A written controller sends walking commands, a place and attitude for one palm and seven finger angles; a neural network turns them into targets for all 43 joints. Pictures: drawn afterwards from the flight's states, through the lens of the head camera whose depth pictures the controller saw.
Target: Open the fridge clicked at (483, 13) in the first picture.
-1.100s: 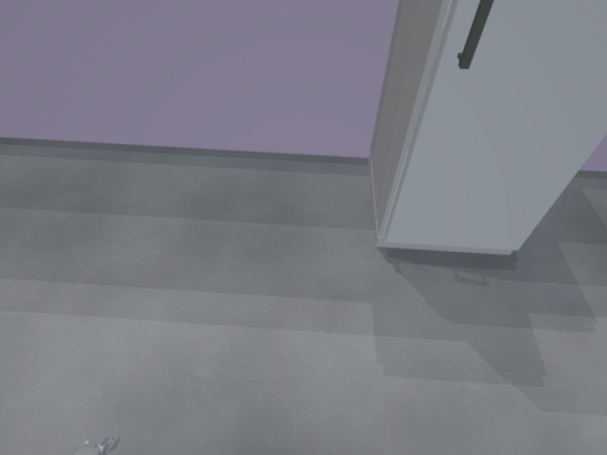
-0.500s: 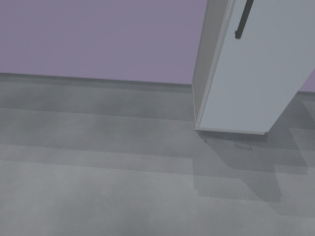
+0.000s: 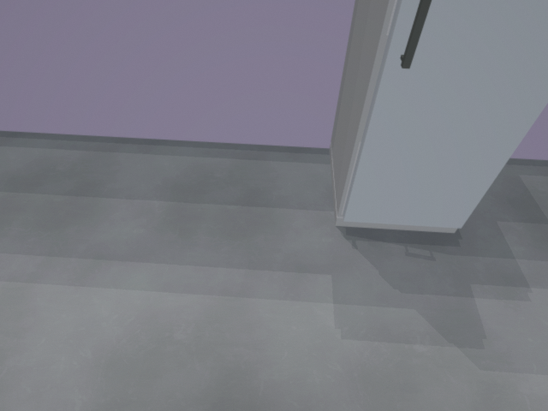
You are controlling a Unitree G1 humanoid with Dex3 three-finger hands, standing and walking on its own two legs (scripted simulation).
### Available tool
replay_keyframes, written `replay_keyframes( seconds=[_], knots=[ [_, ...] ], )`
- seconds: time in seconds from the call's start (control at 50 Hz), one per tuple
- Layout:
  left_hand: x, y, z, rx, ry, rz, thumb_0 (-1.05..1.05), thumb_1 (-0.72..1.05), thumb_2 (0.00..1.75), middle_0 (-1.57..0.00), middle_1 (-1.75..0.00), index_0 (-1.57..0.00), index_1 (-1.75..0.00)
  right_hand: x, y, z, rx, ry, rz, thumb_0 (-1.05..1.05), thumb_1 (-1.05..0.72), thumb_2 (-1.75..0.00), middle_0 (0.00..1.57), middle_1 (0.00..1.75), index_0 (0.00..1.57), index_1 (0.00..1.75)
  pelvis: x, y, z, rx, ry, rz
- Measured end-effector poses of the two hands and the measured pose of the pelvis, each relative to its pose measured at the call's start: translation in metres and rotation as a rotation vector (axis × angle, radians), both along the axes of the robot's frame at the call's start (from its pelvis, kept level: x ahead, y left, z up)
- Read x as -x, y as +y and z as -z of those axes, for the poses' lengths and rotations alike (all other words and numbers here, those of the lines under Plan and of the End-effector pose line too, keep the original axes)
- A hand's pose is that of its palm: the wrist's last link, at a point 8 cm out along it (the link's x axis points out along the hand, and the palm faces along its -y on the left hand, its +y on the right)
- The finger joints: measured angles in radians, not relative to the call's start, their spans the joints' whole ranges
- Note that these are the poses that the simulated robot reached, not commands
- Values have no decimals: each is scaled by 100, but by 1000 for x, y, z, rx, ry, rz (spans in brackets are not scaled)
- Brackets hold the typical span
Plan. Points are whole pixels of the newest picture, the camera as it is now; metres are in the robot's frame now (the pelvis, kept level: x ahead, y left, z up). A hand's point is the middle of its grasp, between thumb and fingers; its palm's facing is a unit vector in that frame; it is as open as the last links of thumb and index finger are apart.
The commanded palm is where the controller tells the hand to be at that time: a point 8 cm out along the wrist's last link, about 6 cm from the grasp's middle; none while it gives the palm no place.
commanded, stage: look at it before walking up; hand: left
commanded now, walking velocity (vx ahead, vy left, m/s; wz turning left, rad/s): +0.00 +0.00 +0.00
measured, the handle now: out of the picture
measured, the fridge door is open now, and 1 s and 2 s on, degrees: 0 0 0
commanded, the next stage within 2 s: walk to a spot facing it in 0.34 s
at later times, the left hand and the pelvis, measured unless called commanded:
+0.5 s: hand out of the picture +0.07 +0.25 -0.16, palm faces -0.03 -0.94 -0.34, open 7.4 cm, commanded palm none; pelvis +0.00 +0.00 +0.00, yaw +0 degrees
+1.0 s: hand out of the picture +0.06 +0.18 -0.18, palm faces -0.16 -0.96 -0.23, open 7.4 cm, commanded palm none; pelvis -0.02 +0.00 -0.01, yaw -12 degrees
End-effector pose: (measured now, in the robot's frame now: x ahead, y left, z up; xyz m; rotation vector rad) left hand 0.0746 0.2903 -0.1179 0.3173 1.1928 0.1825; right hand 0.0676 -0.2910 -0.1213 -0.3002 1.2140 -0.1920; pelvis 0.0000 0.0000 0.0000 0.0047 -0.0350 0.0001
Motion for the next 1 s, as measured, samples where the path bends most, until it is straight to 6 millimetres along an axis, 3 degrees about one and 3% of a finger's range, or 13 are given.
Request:
replay_keyframes(
  seconds=[0.3, 0.6, 0.72, 0.84, 0.92, 1.0],
  knots=[
    [10, 3, 3, 0, 36, -11, 1, 91, 90, -20, -30, -20, -30, 0, 0, 0, 3, 17, -1, 0, -91, -90, 20, 30, 20, 29, -1, 1, 0, 1, 6, -1],
    [2, -1, 7, -2, 54, -2, 1, 91, 90, -20, -30, -20, -30, -11, 7, 3, -1, -20, 25, 0, -91, -90, 20, 30, 20, 29, -5, 2, 3, -2, 19, 42],
    [1, -25, 22, 35, 82, 46, 1, 91, 90, -20, -30, -20, -30, 6, 20, 19, -54, -40, 97, 0, -91, -90, 20, 30, 20, 29, 2, -3, 13, -20, 23, 101],
    [4, -55, 31, 66, 64, 74, 1, 91, 90, -20, -30, -20, -30, 32, 20, 43, -102, -4, 158, 0, -91, -90, 20, 30, 20, 29, 10, -12, 26, -9, 19, 134],
    [14, -65, 28, 91, 85, 80, 1, 91, 90, -20, -30, -20, -30, 42, 22, 35, -101, 7, 186, 0, -91, -90, 20, 30, 20, 29, 17, -9, 18, -8, 34, 162],
    [16, -62, 27, 106, 107, 106, 1, 91, 90, -20, -30, -21, -30, 49, 26, 23, -83, -20, 222, 0, -91, -90, 20, 30, 20, 29, 21, 0, 12, -14, 54, 203]
  ],
)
